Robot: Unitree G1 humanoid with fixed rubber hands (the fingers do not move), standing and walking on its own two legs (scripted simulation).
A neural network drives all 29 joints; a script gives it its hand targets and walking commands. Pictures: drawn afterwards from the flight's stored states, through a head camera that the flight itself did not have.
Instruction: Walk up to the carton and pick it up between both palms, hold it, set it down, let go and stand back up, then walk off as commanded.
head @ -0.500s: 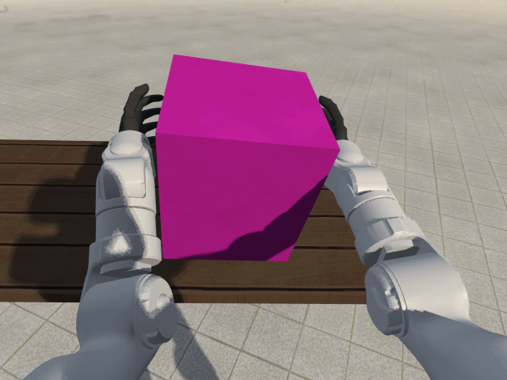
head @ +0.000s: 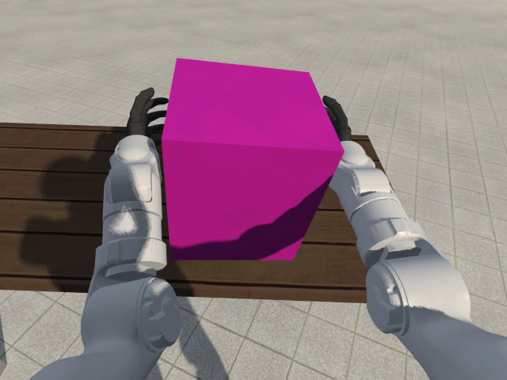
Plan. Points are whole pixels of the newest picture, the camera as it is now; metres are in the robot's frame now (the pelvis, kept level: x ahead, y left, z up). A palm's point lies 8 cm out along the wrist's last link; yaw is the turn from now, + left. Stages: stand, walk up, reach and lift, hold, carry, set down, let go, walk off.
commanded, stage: set down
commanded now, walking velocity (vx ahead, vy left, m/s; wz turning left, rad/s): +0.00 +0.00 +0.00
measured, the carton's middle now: (239, 166) +0.41 +0.05 +0.17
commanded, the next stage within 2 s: none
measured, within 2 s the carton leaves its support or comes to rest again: neither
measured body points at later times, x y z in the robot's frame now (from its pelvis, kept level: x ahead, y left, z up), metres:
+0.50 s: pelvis +0.00 +0.00 +0.00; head -0.03 +0.01 +0.45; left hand +0.40 +0.20 +0.20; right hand +0.45 -0.10 +0.19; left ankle +0.02 +0.15 -0.75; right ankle -0.01 -0.11 -0.75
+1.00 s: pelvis +0.01 +0.00 +0.00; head +0.00 +0.01 +0.45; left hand +0.41 +0.21 +0.17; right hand +0.46 -0.09 +0.17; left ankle +0.02 +0.15 -0.75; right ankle -0.01 -0.11 -0.75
